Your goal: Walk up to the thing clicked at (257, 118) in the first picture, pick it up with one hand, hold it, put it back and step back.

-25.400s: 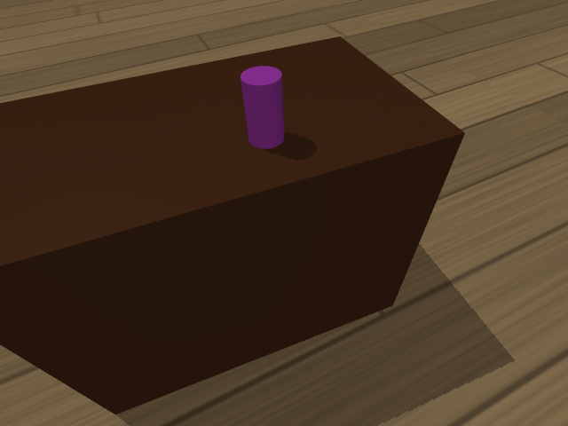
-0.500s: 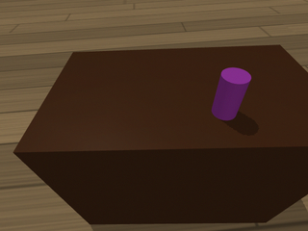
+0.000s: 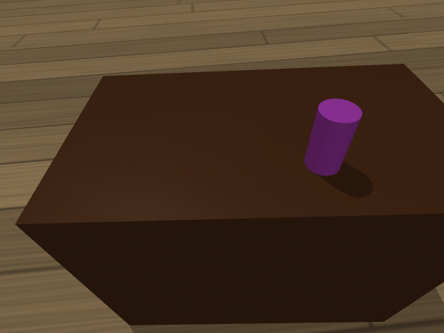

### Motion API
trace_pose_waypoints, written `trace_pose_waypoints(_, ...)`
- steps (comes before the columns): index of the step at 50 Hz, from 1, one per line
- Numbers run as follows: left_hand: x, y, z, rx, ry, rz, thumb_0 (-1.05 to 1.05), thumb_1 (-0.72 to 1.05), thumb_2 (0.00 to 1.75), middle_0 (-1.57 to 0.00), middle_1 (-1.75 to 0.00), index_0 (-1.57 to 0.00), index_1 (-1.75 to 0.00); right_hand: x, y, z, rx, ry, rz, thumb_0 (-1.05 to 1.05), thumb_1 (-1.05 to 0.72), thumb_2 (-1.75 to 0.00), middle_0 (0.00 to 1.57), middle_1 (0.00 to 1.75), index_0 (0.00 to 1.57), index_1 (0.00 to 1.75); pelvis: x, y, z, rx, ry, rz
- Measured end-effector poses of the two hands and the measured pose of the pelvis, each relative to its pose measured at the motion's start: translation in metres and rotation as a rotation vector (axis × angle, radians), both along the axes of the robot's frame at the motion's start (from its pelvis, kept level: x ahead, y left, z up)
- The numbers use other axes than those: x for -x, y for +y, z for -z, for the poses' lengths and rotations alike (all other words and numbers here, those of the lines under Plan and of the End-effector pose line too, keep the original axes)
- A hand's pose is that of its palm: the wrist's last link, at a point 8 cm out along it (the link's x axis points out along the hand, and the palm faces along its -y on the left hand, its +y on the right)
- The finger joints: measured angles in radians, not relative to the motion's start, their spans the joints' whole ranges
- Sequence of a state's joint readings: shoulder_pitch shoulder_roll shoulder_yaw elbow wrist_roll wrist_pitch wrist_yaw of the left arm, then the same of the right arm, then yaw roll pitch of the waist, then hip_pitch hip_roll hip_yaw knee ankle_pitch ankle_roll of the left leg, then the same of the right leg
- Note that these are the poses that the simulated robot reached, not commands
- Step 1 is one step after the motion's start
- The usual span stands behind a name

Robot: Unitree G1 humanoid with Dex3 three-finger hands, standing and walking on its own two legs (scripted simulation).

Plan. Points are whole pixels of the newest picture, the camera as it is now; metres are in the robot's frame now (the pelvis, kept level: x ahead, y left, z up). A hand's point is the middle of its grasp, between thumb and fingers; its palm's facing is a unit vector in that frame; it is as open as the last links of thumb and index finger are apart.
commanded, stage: home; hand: right
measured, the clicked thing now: (330, 138) +0.47 -0.22 +0.09
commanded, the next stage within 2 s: stand in 0.02 s
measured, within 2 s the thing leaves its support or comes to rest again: neither
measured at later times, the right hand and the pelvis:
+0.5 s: hand out of the picture +0.06 -0.26 -0.16, palm faces -0.03 +0.94 -0.34, open 10.6 cm; pelvis +0.00 +0.00 +0.00, yaw +0 degrees
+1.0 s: hand out of the picture +0.07 -0.26 -0.16, palm faces -0.04 +0.94 -0.34, open 7.4 cm; pelvis +0.01 +0.00 +0.00, yaw +0 degrees
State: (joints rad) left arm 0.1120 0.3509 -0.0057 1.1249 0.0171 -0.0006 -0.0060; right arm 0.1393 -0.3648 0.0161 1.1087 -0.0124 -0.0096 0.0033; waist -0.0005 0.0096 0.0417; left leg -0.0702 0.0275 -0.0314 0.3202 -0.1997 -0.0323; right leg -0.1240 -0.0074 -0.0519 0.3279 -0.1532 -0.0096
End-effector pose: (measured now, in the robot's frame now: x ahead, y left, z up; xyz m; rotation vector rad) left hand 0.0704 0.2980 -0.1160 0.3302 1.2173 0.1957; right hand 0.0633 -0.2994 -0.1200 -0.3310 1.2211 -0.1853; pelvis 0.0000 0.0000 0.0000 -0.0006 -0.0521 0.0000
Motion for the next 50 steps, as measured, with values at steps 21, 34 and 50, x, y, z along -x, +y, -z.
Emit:
trace_pose_waypoints(21,0.008,0.001,0.000,-0.003,0.015,-0.004,0.01,0.90,0.89,-0.21,-0.30,-0.21,-0.30,0.008,0.000,0.002,-0.005,0.012,0.009,0.00,-0.07,-0.60,0.18,0.26,0.18,0.26,0.002,-0.001,0.000,-0.003,0.001,0.004)
trace_pose_waypoints(34,0.009,0.000,0.000,-0.003,0.027,-0.010,0.01,0.90,0.89,-0.21,-0.30,-0.21,-0.30,0.010,0.000,0.003,-0.010,0.030,0.011,0.00,-0.79,-0.87,0.20,0.30,0.20,0.30,0.000,-0.002,0.000,-0.003,0.007,0.003)
trace_pose_waypoints(50,-0.002,-0.001,0.000,-0.001,0.018,-0.006,0.01,0.90,0.89,-0.21,-0.30,-0.21,-0.30,-0.001,0.000,0.002,-0.008,0.022,0.010,0.01,-0.90,-0.89,0.20,0.30,0.20,0.30,-0.006,-0.002,0.000,-0.002,0.013,0.002)
